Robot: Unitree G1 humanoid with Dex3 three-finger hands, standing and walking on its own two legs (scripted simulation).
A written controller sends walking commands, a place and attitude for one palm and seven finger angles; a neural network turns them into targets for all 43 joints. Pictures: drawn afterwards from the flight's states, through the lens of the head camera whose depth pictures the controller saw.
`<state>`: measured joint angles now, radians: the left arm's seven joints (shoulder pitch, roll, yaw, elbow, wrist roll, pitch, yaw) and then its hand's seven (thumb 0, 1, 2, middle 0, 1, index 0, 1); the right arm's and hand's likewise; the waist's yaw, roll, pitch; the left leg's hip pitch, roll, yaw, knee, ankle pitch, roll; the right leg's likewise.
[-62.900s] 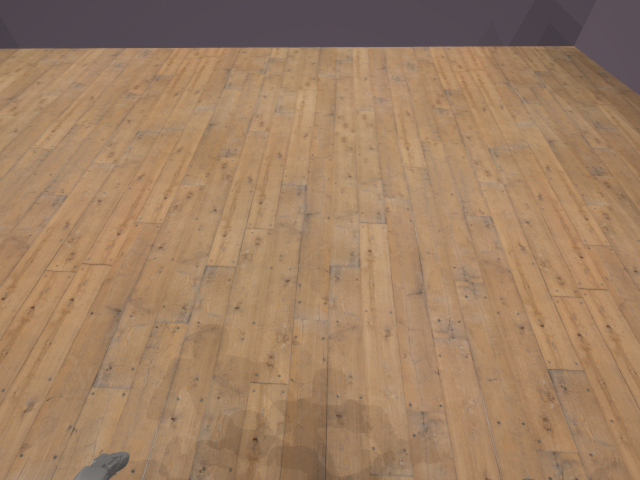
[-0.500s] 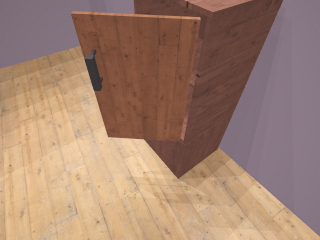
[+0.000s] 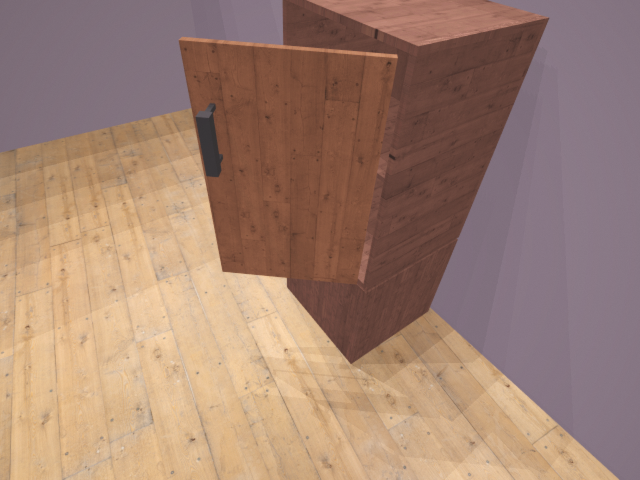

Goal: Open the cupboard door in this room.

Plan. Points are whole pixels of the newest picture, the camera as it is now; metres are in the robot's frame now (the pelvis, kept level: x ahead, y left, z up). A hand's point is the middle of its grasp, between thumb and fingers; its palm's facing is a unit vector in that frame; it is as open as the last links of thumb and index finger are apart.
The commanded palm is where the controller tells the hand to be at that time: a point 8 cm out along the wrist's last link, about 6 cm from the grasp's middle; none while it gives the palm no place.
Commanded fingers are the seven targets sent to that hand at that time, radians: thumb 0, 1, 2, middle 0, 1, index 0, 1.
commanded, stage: shuffle to correct the standing spot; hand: left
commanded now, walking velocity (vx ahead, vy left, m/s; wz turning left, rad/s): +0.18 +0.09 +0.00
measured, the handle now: (212, 139) +0.68 +0.25 +0.09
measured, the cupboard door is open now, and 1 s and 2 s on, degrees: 49 49 49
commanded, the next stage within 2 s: come to a stop and stand still in 1.12 s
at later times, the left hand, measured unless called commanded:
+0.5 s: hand out of the picture -0.02 +0.20 -0.17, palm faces +0.08 -0.98 -0.18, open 7.4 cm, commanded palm none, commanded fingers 0.00 0.90 0.90 -0.20 -0.30 -0.20 -0.30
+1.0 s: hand out of the picture +0.10 +0.30 -0.17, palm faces +0.01 -0.99 -0.17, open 7.4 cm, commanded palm none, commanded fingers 0.00 0.90 0.90 -0.20 -0.30 -0.20 -0.30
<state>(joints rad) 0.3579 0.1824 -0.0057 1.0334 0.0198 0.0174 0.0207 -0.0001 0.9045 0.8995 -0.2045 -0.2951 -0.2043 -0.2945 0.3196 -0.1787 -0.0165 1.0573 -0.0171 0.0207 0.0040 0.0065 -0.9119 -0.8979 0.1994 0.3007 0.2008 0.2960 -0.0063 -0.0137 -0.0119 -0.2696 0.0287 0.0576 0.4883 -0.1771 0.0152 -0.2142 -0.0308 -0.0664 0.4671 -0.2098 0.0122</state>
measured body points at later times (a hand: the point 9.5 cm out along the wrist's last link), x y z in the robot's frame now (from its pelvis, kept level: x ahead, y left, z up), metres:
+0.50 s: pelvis -0.01 +0.04 +0.00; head -0.03 +0.03 +0.45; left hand -0.03 +0.25 -0.15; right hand -0.05 -0.17 -0.17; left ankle +0.05 +0.12 -0.71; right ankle -0.03 -0.06 -0.74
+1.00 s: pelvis +0.08 +0.12 +0.00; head +0.10 +0.13 +0.45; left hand +0.10 +0.35 -0.16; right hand +0.06 -0.09 -0.15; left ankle +0.10 +0.22 -0.74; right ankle +0.07 +0.00 -0.68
